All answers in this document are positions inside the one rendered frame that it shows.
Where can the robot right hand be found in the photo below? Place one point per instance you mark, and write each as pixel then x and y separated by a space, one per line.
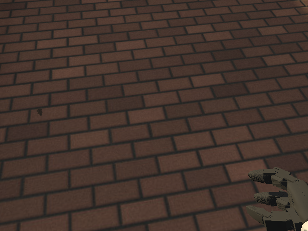
pixel 293 203

